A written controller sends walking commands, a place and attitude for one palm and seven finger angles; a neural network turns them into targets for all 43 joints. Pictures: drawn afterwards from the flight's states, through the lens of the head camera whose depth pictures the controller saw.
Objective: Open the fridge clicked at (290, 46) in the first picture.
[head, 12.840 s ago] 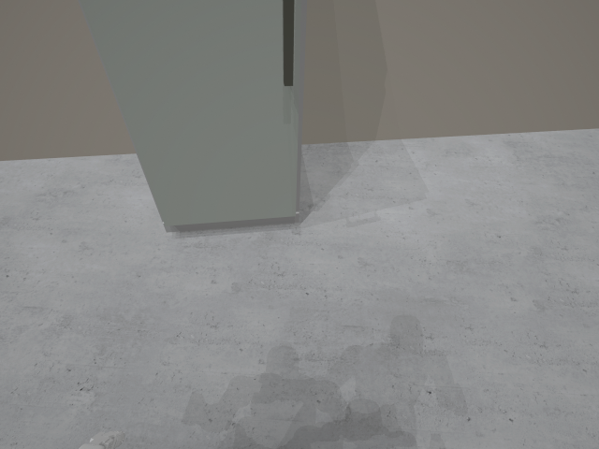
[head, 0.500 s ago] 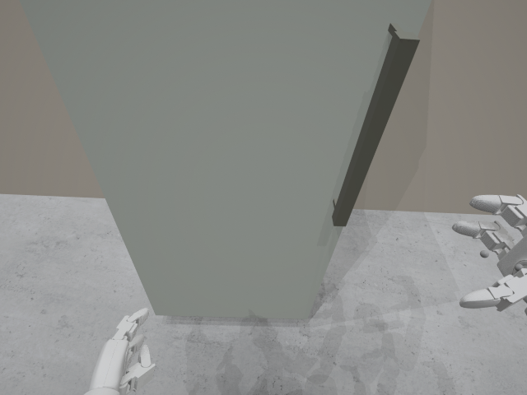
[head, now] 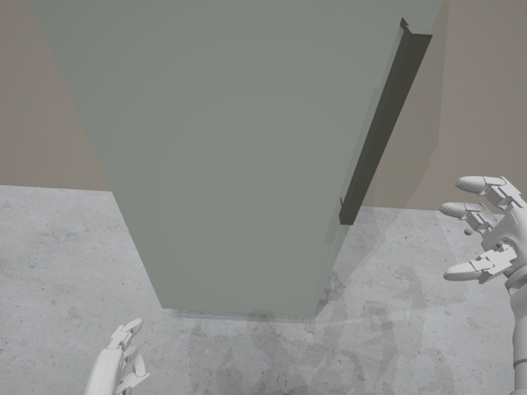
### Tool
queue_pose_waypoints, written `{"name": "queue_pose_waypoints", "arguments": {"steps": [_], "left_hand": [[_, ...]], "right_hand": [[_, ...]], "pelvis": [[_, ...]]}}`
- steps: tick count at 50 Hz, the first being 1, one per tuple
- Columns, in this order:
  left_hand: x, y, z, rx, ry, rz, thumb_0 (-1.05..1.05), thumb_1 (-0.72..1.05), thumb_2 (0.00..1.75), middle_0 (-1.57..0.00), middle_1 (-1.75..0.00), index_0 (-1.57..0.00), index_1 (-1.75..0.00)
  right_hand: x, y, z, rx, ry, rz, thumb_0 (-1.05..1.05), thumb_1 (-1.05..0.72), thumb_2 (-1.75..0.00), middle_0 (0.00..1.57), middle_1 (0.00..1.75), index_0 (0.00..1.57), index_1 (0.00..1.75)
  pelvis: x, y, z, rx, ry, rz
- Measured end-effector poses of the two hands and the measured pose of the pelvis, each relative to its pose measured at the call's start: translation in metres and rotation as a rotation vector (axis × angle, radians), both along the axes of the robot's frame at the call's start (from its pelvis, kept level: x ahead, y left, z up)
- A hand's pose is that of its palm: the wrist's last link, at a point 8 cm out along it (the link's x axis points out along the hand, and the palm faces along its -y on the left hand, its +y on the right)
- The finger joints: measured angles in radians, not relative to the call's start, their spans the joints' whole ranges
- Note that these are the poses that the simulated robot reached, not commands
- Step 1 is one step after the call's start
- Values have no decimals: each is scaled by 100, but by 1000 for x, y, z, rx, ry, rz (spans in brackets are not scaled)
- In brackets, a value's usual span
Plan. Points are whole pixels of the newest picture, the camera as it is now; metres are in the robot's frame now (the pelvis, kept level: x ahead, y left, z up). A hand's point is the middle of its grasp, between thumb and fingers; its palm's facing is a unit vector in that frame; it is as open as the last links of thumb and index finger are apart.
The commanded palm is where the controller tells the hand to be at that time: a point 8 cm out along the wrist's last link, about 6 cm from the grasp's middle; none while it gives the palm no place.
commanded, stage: move the hooked fingers beside the handle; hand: right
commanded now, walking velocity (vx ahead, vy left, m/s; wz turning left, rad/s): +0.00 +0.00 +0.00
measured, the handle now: (370, 141) +0.49 -0.16 +0.15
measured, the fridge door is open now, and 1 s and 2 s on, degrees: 0 0 0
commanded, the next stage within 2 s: feel for the door with the fingertips in 1.88 s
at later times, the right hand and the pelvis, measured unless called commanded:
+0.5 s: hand (443, 205) +0.37 -0.24 +0.14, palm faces +0.03 +1.00 -0.02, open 13.9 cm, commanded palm +0.34 -0.29 +0.13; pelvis +0.01 +0.00 +0.00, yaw +1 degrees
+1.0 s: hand (418, 183) +0.41 -0.22 +0.13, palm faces +0.02 +1.00 -0.01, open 13.9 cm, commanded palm +0.39 -0.28 +0.13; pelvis +0.01 +0.00 +0.00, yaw +1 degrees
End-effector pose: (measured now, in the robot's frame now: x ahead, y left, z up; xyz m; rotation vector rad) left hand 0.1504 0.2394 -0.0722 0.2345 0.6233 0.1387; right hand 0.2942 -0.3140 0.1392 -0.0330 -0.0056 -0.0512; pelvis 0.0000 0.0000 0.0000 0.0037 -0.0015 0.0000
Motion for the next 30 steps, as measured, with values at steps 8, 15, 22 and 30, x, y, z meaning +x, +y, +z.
{"name": "queue_pose_waypoints", "arguments": {"steps": [8,15,22,30], "left_hand": [[-6,2,-4,7,31,16,1,90,90,-20,-30,-20,-30],[-8,2,-6,1,50,26,1,90,90,-20,-30,-20,-30],[-11,3,-8,-1,74,33,1,90,90,-20,-30,-20,-30],[-18,6,-11,6,113,44,1,90,90,-20,-30,-20,-30]], "right_hand": [[16,7,1,1,-13,8,-1,50,-30,30,120,30,120],[33,14,-3,8,13,19,-1,50,-30,30,120,31,120],[45,17,-1,14,-4,18,-1,50,-30,30,120,30,120],[55,17,-5,18,14,16,-1,50,-30,30,120,30,120]], "pelvis": [[1,-1,0,0,11,1],[3,-2,0,-1,23,6],[5,-2,0,-2,34,10],[6,-2,-1,0,45,9]]}}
